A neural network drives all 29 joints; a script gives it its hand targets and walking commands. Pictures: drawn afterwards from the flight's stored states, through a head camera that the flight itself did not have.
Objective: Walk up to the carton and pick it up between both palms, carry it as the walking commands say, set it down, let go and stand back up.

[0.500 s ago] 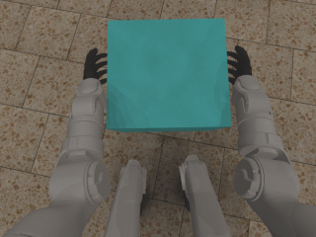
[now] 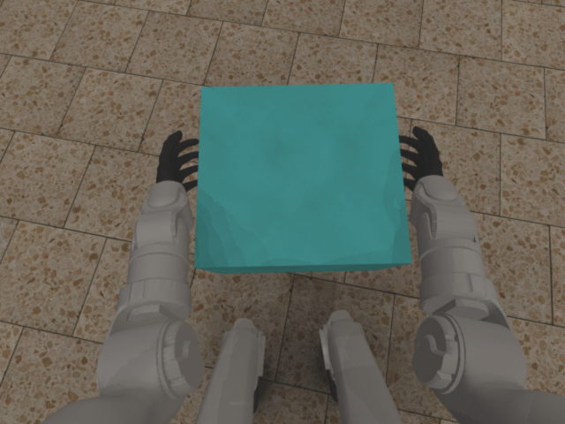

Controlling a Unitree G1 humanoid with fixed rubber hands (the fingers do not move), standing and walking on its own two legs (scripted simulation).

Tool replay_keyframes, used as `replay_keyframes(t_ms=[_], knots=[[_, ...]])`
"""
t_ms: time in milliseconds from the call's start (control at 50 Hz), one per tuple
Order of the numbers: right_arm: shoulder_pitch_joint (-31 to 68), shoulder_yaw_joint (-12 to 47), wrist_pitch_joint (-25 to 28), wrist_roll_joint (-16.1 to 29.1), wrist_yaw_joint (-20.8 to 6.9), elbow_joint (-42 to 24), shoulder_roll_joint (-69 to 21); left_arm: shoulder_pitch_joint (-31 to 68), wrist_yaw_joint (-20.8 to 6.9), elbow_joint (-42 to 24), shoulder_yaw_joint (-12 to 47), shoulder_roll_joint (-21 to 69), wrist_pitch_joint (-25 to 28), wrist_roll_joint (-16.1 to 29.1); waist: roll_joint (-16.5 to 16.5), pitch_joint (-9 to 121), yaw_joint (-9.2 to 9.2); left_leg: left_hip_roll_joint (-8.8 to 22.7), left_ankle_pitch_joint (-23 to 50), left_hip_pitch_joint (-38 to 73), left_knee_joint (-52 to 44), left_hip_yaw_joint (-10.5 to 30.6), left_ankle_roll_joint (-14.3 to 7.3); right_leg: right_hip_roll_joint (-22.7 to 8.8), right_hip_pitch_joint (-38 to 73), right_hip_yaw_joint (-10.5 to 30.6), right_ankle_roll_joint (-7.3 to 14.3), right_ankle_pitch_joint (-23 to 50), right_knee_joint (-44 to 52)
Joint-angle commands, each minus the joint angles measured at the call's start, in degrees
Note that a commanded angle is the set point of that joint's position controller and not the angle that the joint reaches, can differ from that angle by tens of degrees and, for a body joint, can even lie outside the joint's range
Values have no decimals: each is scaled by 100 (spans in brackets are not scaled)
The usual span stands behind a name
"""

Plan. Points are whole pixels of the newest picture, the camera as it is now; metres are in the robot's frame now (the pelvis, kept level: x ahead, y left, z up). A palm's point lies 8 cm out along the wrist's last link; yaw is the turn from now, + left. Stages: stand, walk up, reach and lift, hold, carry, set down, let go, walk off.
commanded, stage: reach and lift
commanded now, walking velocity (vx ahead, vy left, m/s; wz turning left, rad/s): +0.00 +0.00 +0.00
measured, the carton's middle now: (297, 188) +0.45 -0.02 -0.12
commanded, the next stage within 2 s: none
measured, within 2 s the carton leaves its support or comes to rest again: neither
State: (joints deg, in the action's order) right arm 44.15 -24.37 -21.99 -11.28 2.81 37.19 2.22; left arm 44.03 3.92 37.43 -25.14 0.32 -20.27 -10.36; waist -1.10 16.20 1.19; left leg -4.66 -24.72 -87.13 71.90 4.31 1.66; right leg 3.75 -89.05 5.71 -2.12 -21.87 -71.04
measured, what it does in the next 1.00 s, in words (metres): rises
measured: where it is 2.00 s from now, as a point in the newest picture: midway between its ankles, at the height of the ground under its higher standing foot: (293, 383)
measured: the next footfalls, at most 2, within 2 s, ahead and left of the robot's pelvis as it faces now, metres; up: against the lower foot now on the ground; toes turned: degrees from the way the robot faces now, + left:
none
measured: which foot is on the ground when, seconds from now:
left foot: down 0.00-1.00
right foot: down 0.00-1.00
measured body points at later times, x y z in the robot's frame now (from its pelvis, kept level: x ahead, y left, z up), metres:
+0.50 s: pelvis +0.03 +0.00 +0.07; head +0.19 -0.01 +0.49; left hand +0.43 +0.16 +0.01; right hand +0.41 -0.21 +0.01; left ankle +0.06 +0.13 -0.60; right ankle +0.08 -0.13 -0.60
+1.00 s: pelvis +0.04 +0.00 +0.12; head +0.14 -0.01 +0.56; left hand +0.40 +0.17 +0.09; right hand +0.39 -0.21 +0.08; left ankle +0.06 +0.13 -0.60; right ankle +0.08 -0.13 -0.60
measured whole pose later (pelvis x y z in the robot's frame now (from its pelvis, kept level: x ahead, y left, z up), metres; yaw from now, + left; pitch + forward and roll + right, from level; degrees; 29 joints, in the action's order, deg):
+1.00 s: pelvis +0.04 +0.00 +0.12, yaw +0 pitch +21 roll +0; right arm 24.1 -23.0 -25.1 -14.4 -5.3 25.8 -3.0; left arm 24.6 -4.2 27.6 -23.6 3.7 -23.2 -13.8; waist -0.9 9.9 1.5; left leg -2.9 -14.2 -42.8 35.8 6.5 1.0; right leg 2.6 -44.4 6.0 -0.8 -11.9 -35.1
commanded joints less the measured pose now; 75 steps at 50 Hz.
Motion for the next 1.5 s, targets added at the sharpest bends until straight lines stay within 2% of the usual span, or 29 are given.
replay_keyframes(t_ms=[0,540,860,1160,1480], knots=[[3288,2894,140,970,-2331,-125,-5404,3303,-2231,26,2947,5445,25,868,105,4501,73,-310,1313,2492,-988,-541,-116,318,3347,-652,110,1481,837],[1736,3292,83,853,-2531,-687,-5597,1701,-2397,-504,3375,5626,-44,719,100,3658,63,-185,2508,4442,-2620,-286,-81,228,5119,-403,201,2467,2510],[1080,3420,-124,814,-2524,-970,-5620,1042,-2481,-705,3402,5453,-195,637,96,2619,50,-143,2270,5299,-3730,-215,-161,137,6498,-308,232,2505,3538],[405,3602,-370,811,-2435,-1344,-5517,437,-2434,-1032,3667,5484,-419,706,83,1831,73,-85,2574,6509,-4540,-145,-134,145,7568,-295,221,2770,4319],[167,3737,-912,912,-2337,-1741,-5456,192,-2355,-1474,3816,5499,-995,796,86,634,-10,-52,2260,7637,-5427,-139,-64,157,8564,-311,214,2351,5232]])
